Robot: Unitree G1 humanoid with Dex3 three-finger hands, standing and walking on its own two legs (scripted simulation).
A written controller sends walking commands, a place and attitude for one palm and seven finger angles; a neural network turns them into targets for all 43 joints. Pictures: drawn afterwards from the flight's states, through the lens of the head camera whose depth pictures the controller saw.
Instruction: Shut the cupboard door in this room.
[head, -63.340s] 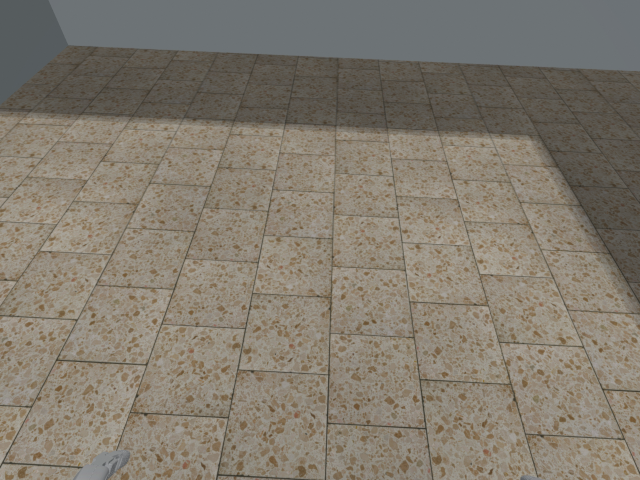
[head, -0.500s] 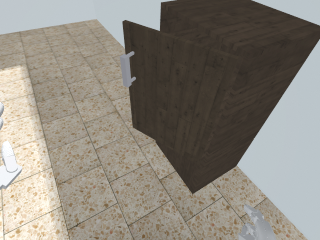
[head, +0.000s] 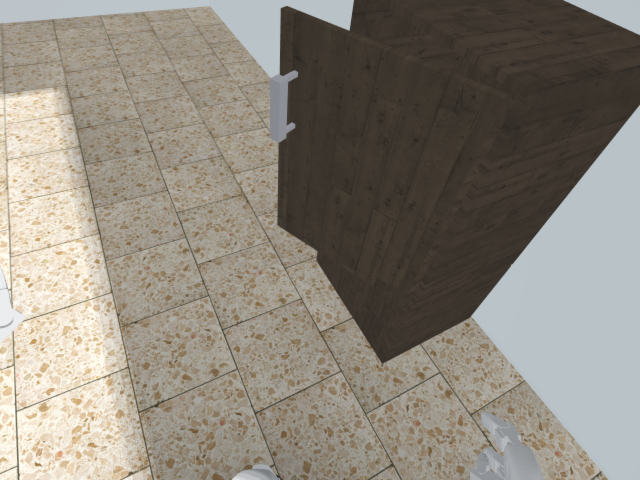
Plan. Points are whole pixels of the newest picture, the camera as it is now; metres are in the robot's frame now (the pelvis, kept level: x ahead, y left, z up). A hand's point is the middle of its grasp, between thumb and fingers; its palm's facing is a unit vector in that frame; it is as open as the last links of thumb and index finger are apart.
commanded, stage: step back with the hand held close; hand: left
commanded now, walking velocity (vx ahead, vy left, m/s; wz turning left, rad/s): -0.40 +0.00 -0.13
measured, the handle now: (285, 106) +0.80 +0.11 +0.03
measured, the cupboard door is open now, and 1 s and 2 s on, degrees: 25 25 25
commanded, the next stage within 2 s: stop stepping back and stand still in 0.24 s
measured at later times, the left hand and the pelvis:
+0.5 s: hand out of the picture +0.08 +0.23 +0.21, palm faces +0.35 -0.81 -0.48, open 7.4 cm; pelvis -0.12 -0.01 -0.01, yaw -7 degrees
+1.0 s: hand out of the picture -0.01 +0.33 +0.25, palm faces +0.51 -0.74 -0.43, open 7.4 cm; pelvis -0.20 +0.06 +0.01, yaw -7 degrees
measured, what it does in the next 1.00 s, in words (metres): walks backwards: right foot, then right foot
